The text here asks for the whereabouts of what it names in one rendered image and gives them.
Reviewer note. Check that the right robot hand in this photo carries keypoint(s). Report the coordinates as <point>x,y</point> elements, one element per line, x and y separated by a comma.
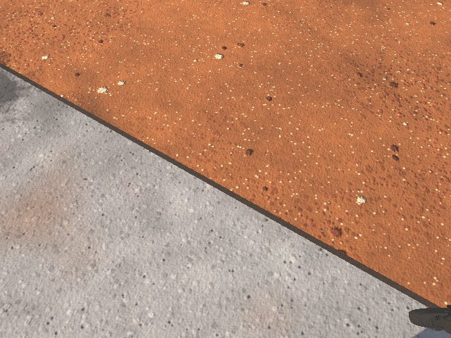
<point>435,318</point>

